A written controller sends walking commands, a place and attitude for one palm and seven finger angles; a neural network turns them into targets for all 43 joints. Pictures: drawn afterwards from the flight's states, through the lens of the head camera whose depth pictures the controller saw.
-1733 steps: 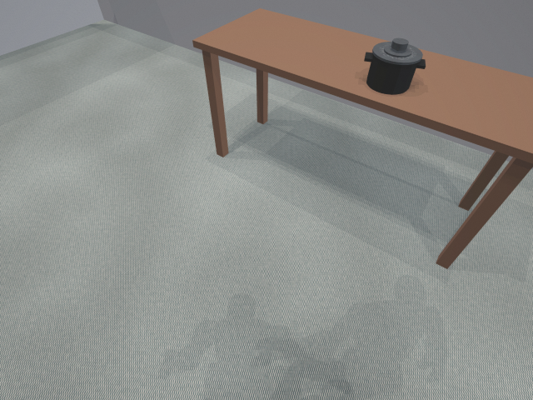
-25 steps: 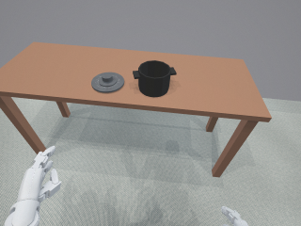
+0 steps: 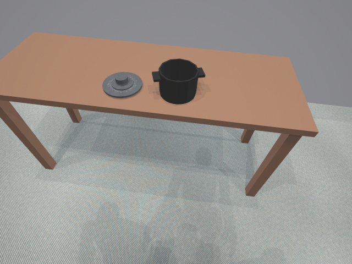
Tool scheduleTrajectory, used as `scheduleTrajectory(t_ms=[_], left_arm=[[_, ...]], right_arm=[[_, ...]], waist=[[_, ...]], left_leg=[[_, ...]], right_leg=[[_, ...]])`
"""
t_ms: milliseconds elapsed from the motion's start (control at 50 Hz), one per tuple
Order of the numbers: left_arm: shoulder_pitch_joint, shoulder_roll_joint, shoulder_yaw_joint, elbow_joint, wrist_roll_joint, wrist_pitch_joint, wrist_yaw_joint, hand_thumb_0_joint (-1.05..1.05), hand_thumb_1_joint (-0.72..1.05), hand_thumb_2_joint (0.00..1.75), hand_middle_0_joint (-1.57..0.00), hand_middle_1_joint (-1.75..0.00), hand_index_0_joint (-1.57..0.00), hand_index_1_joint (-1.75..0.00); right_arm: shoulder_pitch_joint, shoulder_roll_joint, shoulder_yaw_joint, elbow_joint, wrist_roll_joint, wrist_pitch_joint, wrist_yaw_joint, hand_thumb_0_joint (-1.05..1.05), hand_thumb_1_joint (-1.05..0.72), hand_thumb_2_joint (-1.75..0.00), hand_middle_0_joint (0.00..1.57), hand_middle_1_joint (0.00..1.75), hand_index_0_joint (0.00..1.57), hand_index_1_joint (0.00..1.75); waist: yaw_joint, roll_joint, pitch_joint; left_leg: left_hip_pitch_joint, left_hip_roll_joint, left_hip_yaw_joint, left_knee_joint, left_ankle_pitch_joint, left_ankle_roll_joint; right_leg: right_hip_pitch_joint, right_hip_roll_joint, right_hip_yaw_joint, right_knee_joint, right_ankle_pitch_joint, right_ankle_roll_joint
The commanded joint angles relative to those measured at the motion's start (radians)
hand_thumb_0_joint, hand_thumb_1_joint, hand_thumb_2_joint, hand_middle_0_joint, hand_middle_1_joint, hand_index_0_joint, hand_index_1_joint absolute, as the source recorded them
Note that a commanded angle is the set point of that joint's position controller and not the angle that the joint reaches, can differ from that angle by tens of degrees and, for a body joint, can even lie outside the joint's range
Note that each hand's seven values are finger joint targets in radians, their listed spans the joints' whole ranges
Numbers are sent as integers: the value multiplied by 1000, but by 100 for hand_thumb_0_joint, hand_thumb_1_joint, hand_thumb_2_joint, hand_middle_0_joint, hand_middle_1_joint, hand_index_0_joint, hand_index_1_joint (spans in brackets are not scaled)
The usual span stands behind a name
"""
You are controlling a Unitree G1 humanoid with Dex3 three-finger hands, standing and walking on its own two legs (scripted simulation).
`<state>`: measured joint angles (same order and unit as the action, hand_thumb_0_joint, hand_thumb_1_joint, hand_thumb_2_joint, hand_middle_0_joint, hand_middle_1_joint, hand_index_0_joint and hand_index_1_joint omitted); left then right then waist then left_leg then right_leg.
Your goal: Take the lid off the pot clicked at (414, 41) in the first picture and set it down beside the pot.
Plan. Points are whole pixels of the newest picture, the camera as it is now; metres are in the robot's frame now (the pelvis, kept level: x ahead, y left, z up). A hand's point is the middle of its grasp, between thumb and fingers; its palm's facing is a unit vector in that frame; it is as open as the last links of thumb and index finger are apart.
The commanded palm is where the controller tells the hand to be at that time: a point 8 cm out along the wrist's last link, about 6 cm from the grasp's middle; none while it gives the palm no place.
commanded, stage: let the arm hang, fingers relaxed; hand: left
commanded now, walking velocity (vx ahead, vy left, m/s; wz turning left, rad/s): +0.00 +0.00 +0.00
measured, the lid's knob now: (121, 78) +0.79 +0.26 -0.07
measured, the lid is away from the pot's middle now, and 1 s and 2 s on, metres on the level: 0.23 0.23 0.23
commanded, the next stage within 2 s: look to check the result in 0.68 s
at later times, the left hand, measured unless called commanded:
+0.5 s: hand out of the picture +0.01 +0.15 -0.18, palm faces +0.04 -0.99 -0.15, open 7.4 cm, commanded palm none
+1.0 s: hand out of the picture +0.03 +0.16 -0.18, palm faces +0.03 -0.99 -0.15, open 7.4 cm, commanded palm none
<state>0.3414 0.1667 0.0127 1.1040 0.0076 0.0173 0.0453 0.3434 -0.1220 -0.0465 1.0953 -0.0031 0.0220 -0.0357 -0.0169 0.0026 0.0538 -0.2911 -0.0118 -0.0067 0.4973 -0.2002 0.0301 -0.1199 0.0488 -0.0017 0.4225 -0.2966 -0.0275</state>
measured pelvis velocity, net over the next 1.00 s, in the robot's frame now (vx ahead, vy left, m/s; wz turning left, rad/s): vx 0.04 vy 0.01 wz -0.01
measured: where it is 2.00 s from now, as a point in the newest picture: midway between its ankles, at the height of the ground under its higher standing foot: outside the picture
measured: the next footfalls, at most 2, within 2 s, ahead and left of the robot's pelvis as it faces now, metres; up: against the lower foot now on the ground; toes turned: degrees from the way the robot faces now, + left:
none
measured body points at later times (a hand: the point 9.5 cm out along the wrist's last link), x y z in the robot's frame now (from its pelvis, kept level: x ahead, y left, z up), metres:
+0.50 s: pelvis +0.02 +0.00 +0.00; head +0.04 +0.01 +0.45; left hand +0.01 +0.20 -0.17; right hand +0.00 -0.21 -0.16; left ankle +0.04 +0.10 -0.74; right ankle -0.04 -0.11 -0.74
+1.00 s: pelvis +0.04 +0.01 +0.00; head +0.06 +0.02 +0.45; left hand +0.03 +0.21 -0.17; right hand +0.02 -0.21 -0.16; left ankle +0.04 +0.10 -0.74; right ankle -0.04 -0.11 -0.74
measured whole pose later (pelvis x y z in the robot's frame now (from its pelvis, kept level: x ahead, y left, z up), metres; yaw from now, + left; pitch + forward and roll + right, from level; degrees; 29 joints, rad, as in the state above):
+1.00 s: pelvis +0.04 +0.01 +0.00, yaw -1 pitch +0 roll +0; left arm 0.30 0.11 0.02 1.11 0.01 0.00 0.06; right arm 0.28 -0.10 -0.05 1.14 0.00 0.00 -0.05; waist -0.01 -0.03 0.05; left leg -0.23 -0.03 0.02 0.50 -0.26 0.04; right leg -0.06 0.02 0.02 0.42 -0.35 -0.01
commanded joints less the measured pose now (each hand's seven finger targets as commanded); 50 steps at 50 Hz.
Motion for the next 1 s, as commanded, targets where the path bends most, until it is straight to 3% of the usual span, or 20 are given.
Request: scheduleTrajectory(t_ms=[0, 240, 400, 620, 700, 820, 880, 980], left_arm=[[41, 42, 3, -19, -3, -27, 4, 0, 90, 90, -20, -30, -20, -30], [57, 9, 10, 5, 2, -28, 10, 0, 90, 90, -20, -30, -20, -30], [61, 9, 12, 3, 0, -32, 10, 0, 90, 90, -20, -30, -20, -30], [53, 19, 12, -5, 0, -31, 12, 0, 90, 90, -20, -30, -20, -30], [55, 16, 13, -2, -2, -31, 12, 0, 90, 90, -20, -30, -20, -30], [51, 17, 14, -5, -1, -30, 12, 0, 90, 90, -20, -30, -20, -30], [55, 18, 13, -2, -3, -32, 12, 0, 90, 90, -20, -30, -20, -30], [51, 17, 13, -2, -3, -30, 13, 0, 90, 90, -20, -30, -20, -30]], right_arm=[[47, -84, -13, -26, 0, -29, -10, 0, -90, -90, 20, 30, 20, 30], [31, -54, -12, 8, -2, -31, -13, 0, -90, -90, 20, 30, 20, 30], [27, -55, -13, 3, -1, -37, -16, 0, -90, -90, 20, 30, 20, 30], [22, -58, -13, 4, 1, -34, -16, 0, -90, -90, 20, 30, 20, 30], [19, -66, -13, 7, -1, -37, -18, 0, -90, -90, 20, 30, 20, 30], [19, -61, -11, 11, 1, -37, -19, 0, -90, -90, 20, 30, 20, 30], [22, -67, -11, 12, 1, -40, -20, 0, -90, -90, 20, 30, 20, 30], [20, -66, -11, 14, 0, -39, -21, 0, -90, -90, 20, 30, 20, 30]], waist=[[7, -26, -2], [9, -1, 64], [9, -1, 8], [8, -17, 24], [7, -8, -8], [11, -7, 19], [8, -13, -21], [7, 0, 7]], left_leg=[[72, 108, -106, -85, 63, 33], [62, 105, -103, -98, 52, 36], [103, 101, -86, -69, 134, 36], [103, 98, -81, -59, 155, 32], [138, 102, -81, -56, 201, 36], [118, 102, -87, -65, 196, 37], [147, 103, -81, -54, 243, 38], [142, 104, -81, -64, 229, 37]], right_leg=[[-74, -117, 77, -83, 114, -34], [-102, -111, 76, -70, 103, -33], [-63, -122, 76, -65, 188, -30], [-57, -124, 73, -68, 207, -23], [-45, -126, 68, -60, 237, -22], [-45, -124, 63, -62, 220, -20], [-26, -127, 65, -59, 259, -18], [-38, -126, 61, -61, 242, -18]])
